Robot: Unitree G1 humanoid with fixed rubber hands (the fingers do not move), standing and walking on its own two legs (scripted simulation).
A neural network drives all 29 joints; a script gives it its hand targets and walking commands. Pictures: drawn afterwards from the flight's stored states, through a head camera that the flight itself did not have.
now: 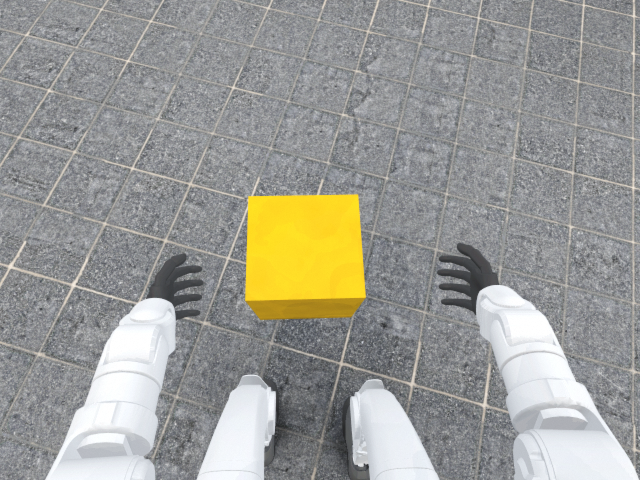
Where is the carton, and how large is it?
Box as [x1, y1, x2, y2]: [245, 195, 365, 319]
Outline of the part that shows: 248,196 245,300 259,318 273,319 351,316 365,297 357,195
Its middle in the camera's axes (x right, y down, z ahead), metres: -0.03 +0.06 +1.00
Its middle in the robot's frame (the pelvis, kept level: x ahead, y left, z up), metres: +0.52 +0.02 -0.55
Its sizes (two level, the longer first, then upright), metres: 0.259 0.247 0.290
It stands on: the floor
